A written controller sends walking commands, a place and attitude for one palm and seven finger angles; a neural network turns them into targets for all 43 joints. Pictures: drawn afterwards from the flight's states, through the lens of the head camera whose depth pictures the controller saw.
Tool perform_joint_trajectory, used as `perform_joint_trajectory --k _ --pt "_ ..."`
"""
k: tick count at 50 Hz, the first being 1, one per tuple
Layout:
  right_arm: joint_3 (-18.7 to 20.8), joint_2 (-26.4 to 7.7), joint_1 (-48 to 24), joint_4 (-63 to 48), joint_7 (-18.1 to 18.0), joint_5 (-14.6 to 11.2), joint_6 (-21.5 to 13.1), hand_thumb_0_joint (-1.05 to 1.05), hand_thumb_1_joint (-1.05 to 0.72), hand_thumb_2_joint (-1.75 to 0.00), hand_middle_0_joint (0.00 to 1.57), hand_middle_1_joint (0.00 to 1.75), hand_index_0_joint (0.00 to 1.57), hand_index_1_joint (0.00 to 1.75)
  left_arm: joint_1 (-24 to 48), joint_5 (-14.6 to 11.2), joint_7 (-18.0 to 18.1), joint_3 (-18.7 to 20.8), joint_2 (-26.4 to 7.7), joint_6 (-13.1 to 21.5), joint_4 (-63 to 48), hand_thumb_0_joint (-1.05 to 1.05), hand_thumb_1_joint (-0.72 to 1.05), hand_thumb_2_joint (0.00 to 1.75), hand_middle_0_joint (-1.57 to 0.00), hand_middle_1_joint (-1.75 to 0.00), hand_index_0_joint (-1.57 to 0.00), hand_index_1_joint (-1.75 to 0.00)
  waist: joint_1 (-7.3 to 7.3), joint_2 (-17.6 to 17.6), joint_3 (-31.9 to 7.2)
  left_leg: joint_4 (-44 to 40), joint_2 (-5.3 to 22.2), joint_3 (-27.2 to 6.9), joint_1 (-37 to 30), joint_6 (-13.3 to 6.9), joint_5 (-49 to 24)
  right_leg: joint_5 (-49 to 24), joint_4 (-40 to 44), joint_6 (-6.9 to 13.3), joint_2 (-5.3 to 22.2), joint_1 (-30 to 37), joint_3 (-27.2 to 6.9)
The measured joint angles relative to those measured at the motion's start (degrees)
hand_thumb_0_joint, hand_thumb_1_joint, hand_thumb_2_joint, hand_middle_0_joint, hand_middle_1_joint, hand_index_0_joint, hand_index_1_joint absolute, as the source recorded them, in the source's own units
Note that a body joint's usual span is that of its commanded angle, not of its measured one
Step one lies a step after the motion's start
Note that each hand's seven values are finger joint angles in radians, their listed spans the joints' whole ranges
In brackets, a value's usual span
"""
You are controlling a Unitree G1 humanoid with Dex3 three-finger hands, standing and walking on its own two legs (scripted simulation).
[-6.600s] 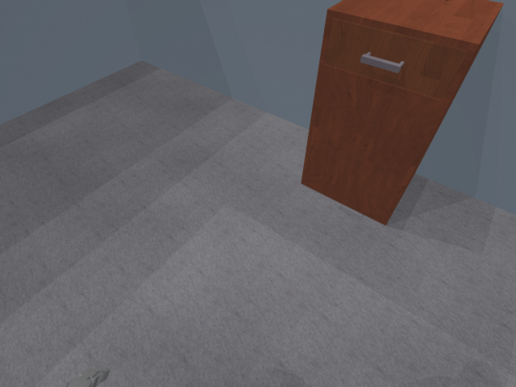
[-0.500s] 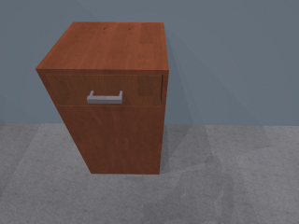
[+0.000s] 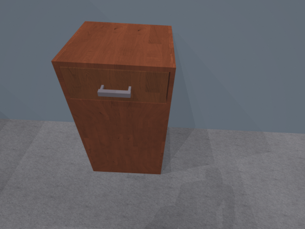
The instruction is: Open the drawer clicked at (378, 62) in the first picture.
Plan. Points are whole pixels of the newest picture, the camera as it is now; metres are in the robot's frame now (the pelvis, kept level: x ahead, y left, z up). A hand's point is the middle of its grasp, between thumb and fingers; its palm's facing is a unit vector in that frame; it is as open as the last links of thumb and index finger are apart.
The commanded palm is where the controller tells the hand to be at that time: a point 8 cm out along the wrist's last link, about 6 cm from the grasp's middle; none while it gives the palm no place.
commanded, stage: shuffle to correct the standing spot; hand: left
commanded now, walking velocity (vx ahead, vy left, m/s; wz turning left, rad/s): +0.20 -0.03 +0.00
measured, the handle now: (115, 90) +0.63 +0.19 +0.00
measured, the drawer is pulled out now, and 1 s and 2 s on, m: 0.00 0.00 0.00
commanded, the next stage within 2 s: come to a stop and stand still in 0.84 s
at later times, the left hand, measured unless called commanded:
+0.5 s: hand out of the picture -0.05 +0.16 -0.18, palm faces +0.11 -0.99 -0.09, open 7.4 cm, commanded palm none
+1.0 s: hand (104, 210) +0.22 +0.17 -0.17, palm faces -0.04 -0.98 -0.18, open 7.4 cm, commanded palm none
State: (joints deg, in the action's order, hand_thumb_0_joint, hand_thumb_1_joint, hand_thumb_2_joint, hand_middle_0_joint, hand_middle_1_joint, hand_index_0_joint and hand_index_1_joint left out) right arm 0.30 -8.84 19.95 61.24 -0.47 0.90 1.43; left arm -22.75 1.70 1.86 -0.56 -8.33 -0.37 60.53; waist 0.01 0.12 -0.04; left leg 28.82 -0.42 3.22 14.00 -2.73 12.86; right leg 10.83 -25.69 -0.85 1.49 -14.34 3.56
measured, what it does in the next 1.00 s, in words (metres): walks ahead: left foot, then right foot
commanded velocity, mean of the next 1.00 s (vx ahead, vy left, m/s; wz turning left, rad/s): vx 0.16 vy -0.05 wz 0.00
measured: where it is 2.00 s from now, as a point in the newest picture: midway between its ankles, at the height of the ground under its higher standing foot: outside the picture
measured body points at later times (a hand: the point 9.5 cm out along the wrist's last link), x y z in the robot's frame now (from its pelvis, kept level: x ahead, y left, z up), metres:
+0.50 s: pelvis +0.02 +0.03 +0.00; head +0.01 +0.04 +0.45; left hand -0.05 +0.21 -0.17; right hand +0.04 -0.21 -0.15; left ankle +0.04 +0.12 -0.74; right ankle +0.01 -0.10 -0.74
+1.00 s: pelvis +0.13 +0.00 -0.01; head +0.15 -0.01 +0.44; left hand +0.22 +0.22 -0.15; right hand +0.02 -0.19 -0.17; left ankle +0.04 +0.11 -0.70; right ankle +0.17 -0.11 -0.74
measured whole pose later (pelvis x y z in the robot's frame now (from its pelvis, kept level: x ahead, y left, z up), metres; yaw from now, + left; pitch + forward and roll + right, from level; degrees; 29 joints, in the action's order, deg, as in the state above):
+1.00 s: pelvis +0.13 +0.00 -0.01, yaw -1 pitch +0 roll -1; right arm 1.8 -6.9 24.9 66.6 -1.0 1.0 -0.4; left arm -10.3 1.4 0.0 2.4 -7.7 2.6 56.5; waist 3.2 2.3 3.5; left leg 49.0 3.8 5.4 13.9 -1.2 28.9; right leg 12.5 -31.8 1.8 2.2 -18.5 8.2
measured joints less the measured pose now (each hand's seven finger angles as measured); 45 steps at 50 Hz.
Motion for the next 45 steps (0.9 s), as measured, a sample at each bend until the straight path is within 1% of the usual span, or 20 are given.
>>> perform_joint_trajectory --k 5,7,9,11,12,13,14,17,19,22,25,26,28,29,31,33,35,39,42,45 --pt "0.5 0.4 2.0 1.4 -0.1 0.3 0.8 0.01 -0.9 -0.9 0.2 0.3 0.2 0.3 -1.6 0.4 -0.4 1.0 0.6 -0.5 0.7 0.01 0.91 0.89 -0.2 -0.3 -0.2 -0.3 0.17 0.5 -0.5 0.0 -0.1 -0.1 0.7 -0.5 4.3 9.2 -1.8 0.2 -0.3 -1.3 -0.4" --pt "0.8 0.4 2.1 1.8 -0.3 0.2 1.0 0.01 -0.9 -0.9 0.2 0.3 0.2 0.3 -2.1 0.5 -0.8 1.4 0.9 -0.7 0.8 0.01 0.91 0.9 -0.2 -0.3 -0.2 -0.3 0.18 0.6 -0.1 -0.2 -0.1 0.2 0.7 -0.8 4.0 10.1 -4.9 0.5 -0.1 -2.2 0.2" --pt "1.2 0.3 2.1 2.3 -0.4 0.1 1.1 0.01 -0.9 -0.9 0.2 0.3 0.2 0.3 -2.8 0.6 -1.1 1.8 1.3 -0.9 0.9 0.01 0.91 0.9 -0.2 -0.3 -0.2 -0.3 0.01 1.0 0.0 0.0 0.1 0.5 0.6 -1.0 3.1 9.9 -8.2 0.7 -0.3 -1.6 1.7" --pt "1.5 0.1 2.1 2.5 -0.5 0.1 1.2 0.01 -0.9 -0.89 0.2 0.3 0.2 0.3 -4.1 0.6 -1.3 2.1 1.6 -0.5 0.8 0.01 0.91 0.9 -0.2 -0.3 -0.2 -0.3 -0.33 0.9 -0.4 1.6 -0.2 1.0 1.3 -0.9 4.3 11.2 -5.8 1.3 -0.7 1.6 2.2" --pt "1.6 0.1 1.9 2.4 -0.6 0.0 1.2 0.01 -0.9 -0.9 0.2 0.3 0.2 0.3 -4.6 0.6 -1.1 2.2 1.8 0.0 0.8 0.01 0.91 0.9 -0.2 -0.3 -0.2 -0.3 -0.73 0.6 -0.6 3.7 -0.5 1.2 2.6 -0.5 6.7 10.7 -3.5 2.2 -0.9 2.2 1.3" --pt "1.7 -0.1 1.3 2.3 -0.6 -0.1 1.3 0.01 -0.9 -0.9 0.2 0.3 0.2 0.3 -4.8 0.5 -0.7 2.3 2.2 0.3 1.1 0.0 0.91 0.9 -0.2 -0.3 -0.2 -0.3 -1.14 0.9 -0.3 7.1 -0.4 0.9 4.1 -0.1 8.9 7.0 -3.1 2.8 -1.1 1.9 1.2" --pt "1.9 -0.2 0.7 2.0 -0.5 -0.1 1.4 0.01 -0.9 -0.9 0.2 0.3 0.2 0.3 -4.9 0.3 -0.4 2.3 2.7 0.6 1.3 0.0 0.91 0.9 -0.2 -0.3 -0.2 -0.3 -1.21 1.4 0.1 11.6 -0.2 0.4 5.9 0.1 9.9 4.2 -2.8 3.1 -1.3 1.9 1.5" --pt "2.4 -0.4 -0.9 1.0 0.1 0.0 1.0 0.01 -0.9 -0.9 0.2 0.3 0.2 0.3 -5.7 -0.1 0.2 2.4 3.8 1.1 2.7 0.01 0.91 0.9 -0.2 -0.3 -0.2 -0.3 -0.87 1.8 -0.2 23.6 0.9 0.0 10.7 0.5 8.4 2.2 -0.1 3.0 -1.7 3.2 2.1" --pt "2.6 0.0 -1.6 0.1 0.5 0.0 0.3 0.01 -0.91 -0.9 0.2 0.3 0.2 0.3 -5.9 0.1 0.2 2.3 4.0 1.2 3.4 0.01 0.91 0.9 -0.2 -0.3 -0.2 -0.3 -0.41 1.1 -0.8 25.3 2.0 0.5 11.4 0.7 7.2 1.7 1.9 2.6 -1.5 4.1 2.0" --pt "2.8 0.4 -2.1 -1.0 0.3 0.0 -0.8 0.01 -0.92 -0.9 0.2 0.3 0.2 0.3 -4.9 0.5 -0.2 2.3 3.9 1.4 3.5 0.01 0.91 0.89 -0.2 -0.3 -0.2 -0.3 -0.19 0.1 -1.1 17.5 3.4 1.3 8.6 1.0 7.5 1.7 2.7 2.0 -0.9 4.7 2.1" --pt "2.5 -0.1 -1.7 -1.7 0.0 -0.1 -2.4 0.01 -0.93 -0.9 0.2 0.3 0.2 0.3 -3.6 0.3 -0.9 2.4 3.8 1.4 2.5 0.01 0.9 0.89 -0.2 -0.3 -0.2 -0.3 -0.39 0.3 -1.0 5.1 4.0 1.9 2.8 1.3 6.1 4.6 -1.6 1.1 -0.6 3.2 2.3" --pt "2.5 0.0 -1.7 -1.6 -0.2 0.0 -3.0 0.01 -0.93 -0.9 0.2 0.3 0.2 0.3 -3.0 0.2 -1.1 2.4 3.6 1.2 2.2 0.01 0.9 0.89 -0.2 -0.3 -0.2 -0.3 -0.16 -0.1 -1.0 4.1 3.6 2.1 2.5 1.1 4.4 7.0 -4.9 1.2 -0.1 1.9 2.0" --pt "2.3 0.6 -1.4 -1.3 -0.6 0.4 -3.5 0.01 -0.92 -0.9 0.2 0.3 0.2 0.3 -1.6 0.4 -1.5 2.7 3.0 0.3 1.7 0.01 0.9 0.89 -0.2 -0.3 -0.2 -0.3 -0.13 -1.3 -0.9 5.0 2.7 3.6 1.9 0.2 4.4 12.7 -15.0 1.7 0.5 -2.2 0.5" --pt "2.1 0.8 -1.0 -1.2 -0.8 0.5 -3.7 0.01 -0.92 -0.9 0.2 0.3 0.2 0.3 -0.9 0.7 -1.8 2.9 2.7 -0.1 1.4 0.01 0.91 0.89 -0.2 -0.3 -0.2 -0.3 0.06 -1.5 -0.9 4.2 2.5 4.3 1.0 -0.1 4.5 13.1 -20.5 1.8 0.7 -4.8 0.2" --pt "1.7 1.3 0.3 -0.8 -1.1 0.6 -4.1 0.01 -0.92 -0.9 0.2 0.3 0.2 0.3 1.1 1.0 -2.2 3.2 1.9 -0.3 0.7 0.01 0.91 0.89 -0.2 -0.3 -0.2 -0.3 0.73 -1.5 -1.1 1.0 2.0 5.0 -1.1 -0.3 3.6 10.5 -28.4 1.8 1.3 -9.3 0.1" --pt "1.2 1.9 1.7 0.1 -1.3 0.5 -4.4 0.01 -0.91 -0.9 0.2 0.3 0.2 0.3 3.0 1.4 -2.1 3.4 0.7 -0.3 0.1 0.02 0.92 0.89 -0.2 -0.3 -0.2 -0.3 1.05 -1.5 -0.9 -2.9 1.5 5.4 -3.5 -0.2 2.2 6.5 -31.1 1.3 2.2 -12.4 0.0" --pt "0.9 2.5 3.0 1.1 -1.3 0.5 -4.6 0.01 -0.91 -0.9 0.2 0.3 0.2 0.3 4.3 1.0 -2.2 3.9 -0.8 -0.2 -0.7 0.03 0.94 0.89 -0.2 -0.3 -0.2 -0.3 1.29 -1.4 -0.6 -6.0 1.2 5.7 -5.5 -0.3 1.3 3.8 -29.2 0.6 3.1 -13.9 0.2" --pt "0.7 3.3 4.8 2.7 -1.2 0.6 -4.7 0.01 -0.91 -0.89 0.2 0.3 0.2 0.3 7.0 0.3 -2.4 4.2 -2.4 0.1 -2.1 0.03 0.94 0.9 -0.2 -0.3 -0.2 -0.3 1.99 -0.9 0.7 -9.1 0.9 6.2 -8.3 0.2 1.2 1.6 -20.8 0.1 4.3 -13.8 0.5" --pt "0.9 3.5 5.5 3.6 -1.1 0.9 -4.4 0.01 -0.9 -0.89 0.2 0.3 0.2 0.3 9.2 0.1 -2.4 4.1 -2.4 0.1 -2.8 0.02 0.93 0.9 -0.2 -0.3 -0.19 -0.3 3.0 -0.3 1.9 -8.7 1.3 6.3 -9.4 0.9 2.6 2.5 -14.3 0.4 4.1 -12.0 1.1" --pt "1.2 3.3 6.1 4.3 -1.0 0.9 -3.8 0.01 -0.9 -0.89 0.2 0.3 0.2 0.3 11.0 0.0 -2.6 3.9 -1.9 0.4 -3.5 0.02 0.92 0.9 -0.2 -0.3 -0.19 -0.3 3.91 0.3 2.7 -5.9 2.2 6.3 -9.5 2.1 5.5 1.8 -7.8 1.0 3.1 -8.3 2.3"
